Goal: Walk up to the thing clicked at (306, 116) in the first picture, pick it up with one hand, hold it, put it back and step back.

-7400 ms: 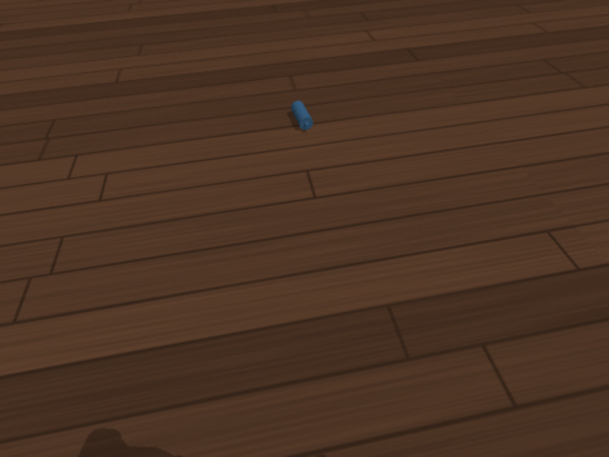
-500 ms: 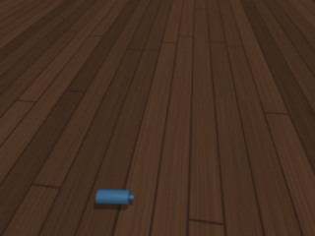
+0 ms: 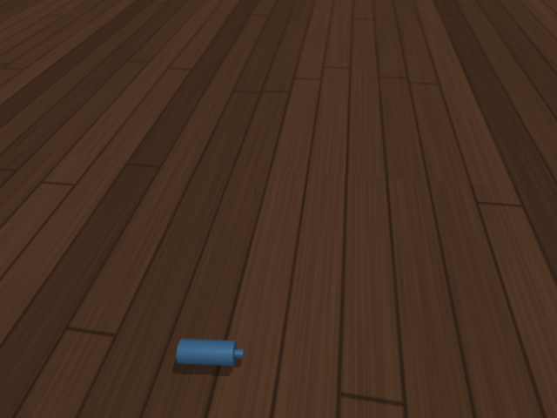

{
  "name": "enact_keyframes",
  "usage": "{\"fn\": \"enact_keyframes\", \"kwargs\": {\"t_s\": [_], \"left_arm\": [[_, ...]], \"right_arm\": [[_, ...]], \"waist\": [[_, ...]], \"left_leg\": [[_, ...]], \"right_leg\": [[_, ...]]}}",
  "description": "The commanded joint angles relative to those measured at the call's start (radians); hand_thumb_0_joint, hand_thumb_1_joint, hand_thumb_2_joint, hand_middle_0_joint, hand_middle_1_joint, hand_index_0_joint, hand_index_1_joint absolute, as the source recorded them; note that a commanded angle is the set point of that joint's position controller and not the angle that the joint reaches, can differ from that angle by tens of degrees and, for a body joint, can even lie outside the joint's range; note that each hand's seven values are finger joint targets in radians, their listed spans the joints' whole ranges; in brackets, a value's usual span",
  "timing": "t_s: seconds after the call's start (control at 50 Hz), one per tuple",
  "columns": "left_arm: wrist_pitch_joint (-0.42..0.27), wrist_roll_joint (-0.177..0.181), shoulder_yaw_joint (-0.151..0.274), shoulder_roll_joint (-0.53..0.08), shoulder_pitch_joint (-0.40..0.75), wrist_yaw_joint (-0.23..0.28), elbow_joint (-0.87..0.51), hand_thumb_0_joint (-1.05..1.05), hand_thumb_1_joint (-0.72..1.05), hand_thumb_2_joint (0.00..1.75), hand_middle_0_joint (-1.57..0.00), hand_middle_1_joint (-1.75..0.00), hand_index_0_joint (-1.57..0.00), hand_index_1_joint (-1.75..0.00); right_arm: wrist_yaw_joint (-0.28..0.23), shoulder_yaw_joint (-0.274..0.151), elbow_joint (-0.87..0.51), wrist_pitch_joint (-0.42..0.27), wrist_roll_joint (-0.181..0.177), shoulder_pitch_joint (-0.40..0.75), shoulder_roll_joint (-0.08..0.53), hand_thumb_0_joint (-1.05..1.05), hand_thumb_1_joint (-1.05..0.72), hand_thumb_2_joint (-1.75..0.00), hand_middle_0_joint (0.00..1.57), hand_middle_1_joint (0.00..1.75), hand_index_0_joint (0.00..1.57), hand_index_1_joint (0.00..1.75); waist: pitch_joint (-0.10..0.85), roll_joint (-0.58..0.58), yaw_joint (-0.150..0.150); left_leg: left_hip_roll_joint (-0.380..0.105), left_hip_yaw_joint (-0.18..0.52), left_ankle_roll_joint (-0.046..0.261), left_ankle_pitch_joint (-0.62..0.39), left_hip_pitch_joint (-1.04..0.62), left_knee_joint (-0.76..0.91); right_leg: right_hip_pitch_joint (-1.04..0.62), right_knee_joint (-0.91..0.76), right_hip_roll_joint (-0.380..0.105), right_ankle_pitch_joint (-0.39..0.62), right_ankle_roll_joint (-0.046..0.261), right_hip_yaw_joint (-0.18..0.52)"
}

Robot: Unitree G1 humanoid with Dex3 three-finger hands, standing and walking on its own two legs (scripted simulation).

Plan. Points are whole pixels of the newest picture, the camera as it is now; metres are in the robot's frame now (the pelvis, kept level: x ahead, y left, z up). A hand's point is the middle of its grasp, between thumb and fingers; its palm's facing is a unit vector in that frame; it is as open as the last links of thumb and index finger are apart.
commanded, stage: walk up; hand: left
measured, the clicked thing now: (211, 352) +0.47 +0.30 -0.74
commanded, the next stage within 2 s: stand in 0.20 s
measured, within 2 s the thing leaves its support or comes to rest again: neither
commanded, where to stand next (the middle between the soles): +0.05 -0.01 m, yaw -3 degrees
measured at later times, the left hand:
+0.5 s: hand out of the picture +0.07 +0.24 -0.16, palm faces -0.02 -0.94 -0.33, open 7.4 cm
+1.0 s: hand out of the picture +0.06 +0.24 -0.15, palm faces -0.03 -0.94 -0.35, open 7.4 cm
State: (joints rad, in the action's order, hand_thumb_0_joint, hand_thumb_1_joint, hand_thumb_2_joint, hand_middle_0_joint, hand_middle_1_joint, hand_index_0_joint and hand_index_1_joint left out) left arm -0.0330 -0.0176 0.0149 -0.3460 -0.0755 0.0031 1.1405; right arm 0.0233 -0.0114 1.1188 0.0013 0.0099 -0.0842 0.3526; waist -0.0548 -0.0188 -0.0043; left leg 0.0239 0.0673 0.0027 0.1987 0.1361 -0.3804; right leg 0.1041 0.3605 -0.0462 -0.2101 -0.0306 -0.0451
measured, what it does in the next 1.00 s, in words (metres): stands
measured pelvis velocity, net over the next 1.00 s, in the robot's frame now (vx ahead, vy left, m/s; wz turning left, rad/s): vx -0.01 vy -0.02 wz -0.01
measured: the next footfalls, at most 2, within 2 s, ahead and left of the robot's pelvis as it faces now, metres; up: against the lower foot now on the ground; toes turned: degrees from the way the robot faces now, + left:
none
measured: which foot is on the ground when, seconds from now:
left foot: down 0.00-1.00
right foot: down 0.00-1.00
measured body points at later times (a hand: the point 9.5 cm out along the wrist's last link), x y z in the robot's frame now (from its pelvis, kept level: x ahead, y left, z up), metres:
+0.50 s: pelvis +0.00 -0.01 +0.00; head +0.01 -0.01 +0.45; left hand +0.07 +0.29 -0.13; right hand +0.08 -0.30 -0.13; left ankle +0.01 +0.12 -0.75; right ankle -0.01 -0.14 -0.75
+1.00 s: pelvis -0.01 -0.02 +0.00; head +0.00 -0.02 +0.45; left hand +0.06 +0.29 -0.13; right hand +0.06 -0.31 -0.13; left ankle +0.01 +0.12 -0.75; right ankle -0.01 -0.14 -0.75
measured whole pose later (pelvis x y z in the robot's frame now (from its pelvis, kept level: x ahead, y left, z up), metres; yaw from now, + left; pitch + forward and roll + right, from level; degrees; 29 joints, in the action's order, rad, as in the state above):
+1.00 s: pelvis -0.01 -0.02 +0.00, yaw +0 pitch -3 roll +0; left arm -0.01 -0.01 0.01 -0.35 -0.11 -0.01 1.15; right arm 0.01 0.01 1.14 -0.01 0.01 -0.10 0.35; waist -0.06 -0.01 0.00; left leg 0.00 0.07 -0.02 0.16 0.13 -0.34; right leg 0.11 0.34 -0.02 -0.18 -0.01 -0.05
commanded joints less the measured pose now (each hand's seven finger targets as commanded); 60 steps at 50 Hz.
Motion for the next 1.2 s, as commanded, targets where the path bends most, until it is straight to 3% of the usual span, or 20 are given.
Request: {"fn": "enact_keyframes", "kwargs": {"t_s": [0.0, 0.16, 0.2, 0.42, 0.54, 0.6, 0.7, 0.76, 0.9, 0.98, 1.12, 1.18], "left_arm": [[-0.017, 0.004, 0.04, -0.225, 0.073, 0.012, -0.067, 0.0, 0.9, 0.9, -0.2, -0.3, -0.2, -0.3], [-0.014, 0.005, 0.043, -0.22, 0.049, 0.013, -0.06, 0.0, 0.9, 0.9, -0.2, -0.3, -0.2, -0.3], [0.0, 0.011, 0.033, -0.206, 0.045, 0.01, -0.054, 0.0, 0.9, 0.9, -0.2, -0.3, -0.2, -0.3], [0.002, 0.008, 0.026, -0.211, 0.032, 0.004, -0.045, 0.0, 0.9, 0.9, -0.2, -0.3, -0.2, -0.3], [0.002, 0.008, 0.026, -0.213, 0.027, 0.004, -0.048, 0.0, 0.9, 0.9, -0.2, -0.3, -0.2, -0.3], [0.004, 0.01, 0.027, -0.213, 0.021, 0.004, -0.044, 0.0, 0.9, 0.9, -0.2, -0.3, -0.2, -0.3], [0.005, 0.007, 0.025, -0.211, 0.018, 0.002, -0.043, 0.0, 0.9, 0.9, -0.2, -0.3, -0.2, -0.3], [0.004, 0.007, 0.028, -0.219, 0.025, 0.002, -0.048, 0.0, 0.9, 0.9, -0.2, -0.3, -0.2, -0.3], [0.006, 0.005, 0.027, -0.221, 0.012, 0.0, -0.047, 0.0, 0.9, 0.9, -0.2, -0.3, -0.2, -0.3], [0.001, 0.01, 0.026, -0.217, 0.012, 0.001, -0.055, 0.0, 0.9, 0.9, -0.2, -0.3, -0.2, -0.3], [0.006, 0.01, 0.027, -0.222, 0.005, 0.001, -0.052, 0.0, 0.9, 0.9, -0.2, -0.3, -0.2, -0.3], [0.004, 0.008, 0.029, -0.226, 0.003, 0.002, -0.055, 0.0, 0.9, 0.9, -0.2, -0.3, -0.2, -0.3]], "right_arm": [[-0.018, -0.041, -0.058, -0.02, -0.002, 0.047, 0.21, 0.0, -0.9, -0.9, 0.2, 0.3, 0.2, 0.3], [-0.02, -0.039, -0.058, -0.02, -0.002, 0.044, 0.206, 0.0, -0.9, -0.9, 0.2, 0.3, 0.2, 0.3], [-0.027, -0.033, -0.057, -0.03, -0.002, 0.056, 0.215, 0.0, -0.9, -0.9, 0.2, 0.3, 0.2, 0.3], [-0.028, -0.025, -0.039, -0.031, -0.004, 0.054, 0.213, 0.0, -0.9, -0.9, 0.2, 0.3, 0.2, 0.3], [-0.03, -0.022, -0.04, -0.034, -0.002, 0.056, 0.214, 0.0, -0.9, -0.9, 0.2, 0.3, 0.2, 0.3], [-0.031, -0.021, -0.039, -0.034, -0.003, 0.056, 0.211, 0.0, -0.9, -0.9, 0.2, 0.3, 0.2, 0.3], [-0.029, -0.02, -0.038, -0.03, -0.003, 0.053, 0.216, 0.0, -0.9, -0.9, 0.2, 0.3, 0.2, 0.3], [-0.029, -0.019, -0.037, -0.031, -0.002, 0.039, 0.217, 0.0, -0.9, -0.9, 0.2, 0.3, 0.2, 0.3], [-0.026, -0.018, -0.038, -0.029, -0.003, 0.043, 0.21, 0.0, -0.9, -0.9, 0.2, 0.3, 0.2, 0.3], [-0.028, -0.019, -0.037, -0.031, -0.002, 0.038, 0.216, 0.0, -0.9, -0.9, 0.2, 0.3, 0.2, 0.3], [-0.029, -0.016, -0.032, -0.026, -0.002, 0.026, 0.217, 0.0, -0.9, -0.9, 0.2, 0.3, 0.2, 0.3], [-0.03, -0.015, -0.036, -0.03, -0.002, 0.018, 0.214, 0.0, -0.9, -0.9, 0.2, 0.3, 0.2, 0.3]], "waist": [[0.089, 0.013, 0.004], [0.08, 0.001, -0.003], [0.063, 0.026, -0.002], [0.083, 0.001, 0.004], [0.103, 0.006, 0.002], [0.096, 0.008, 0.0], [0.067, 0.017, 0.002], [0.074, 0.018, 0.005], [0.056, 0.034, 0.001], [0.094, 0.018, 0.0], [0.054, 0.013, 0.001], [0.083, 0.02, 0.0]], "left_leg": [[-0.107, 0.076, 0.027, -0.165, 0.037, 0.069], [-0.107, 0.082, 0.028, -0.18, 0.037, 0.067], [-0.133, 0.097, 0.013, -0.233, 0.024, 0.086], [-0.13, 0.088, 0.009, -0.145, 0.023, 0.103], [-0.137, 0.078, 0.012, -0.238, -0.003, 0.086], [-0.138, 0.08, 0.008, -0.237, -0.009, 0.088], [-0.133, 0.081, 0.011, -0.126, 0.01, 0.104], [-0.137, 0.08, 0.009, -0.16, 0.009, 0.1], [-0.131, 0.084, 0.009, -0.071, 0.014, 0.108], [-0.138, 0.079, 0.01, -0.186, 0.003, 0.088], [-0.132, 0.078, 0.009, -0.095, 0.027, 0.104], [-0.14, 0.08, 0.006, -0.174, 0.013, 0.097]], "right_leg": [[-0.058, -0.055, -0.087, 0.115, 0.039, 0.069], [-0.057, -0.058, -0.082, 0.106, 0.041, 0.061], [-0.032, -0.061, -0.089, 0.122, 0.037, 0.073], [-0.044, -0.087, -0.092, 0.087, 0.037, 0.086], [-0.054, -0.08, -0.098, 0.17, 0.039, 0.087], [-0.046, -0.075, -0.095, 0.154, 0.042, 0.081], [-0.018, -0.099, -0.09, 0.069, 0.04, 0.088], [-0.03, -0.095, -0.094, 0.09, 0.043, 0.092], [0.004, -0.107, -0.089, 0.008, 0.043, 0.097], [-0.041, -0.088, -0.096, 0.125, 0.046, 0.097], [-0.008, -0.106, -0.087, 0.044, 0.043, 0.099], [-0.041, -0.084, -0.092, 0.112, 0.047, 0.094]]}}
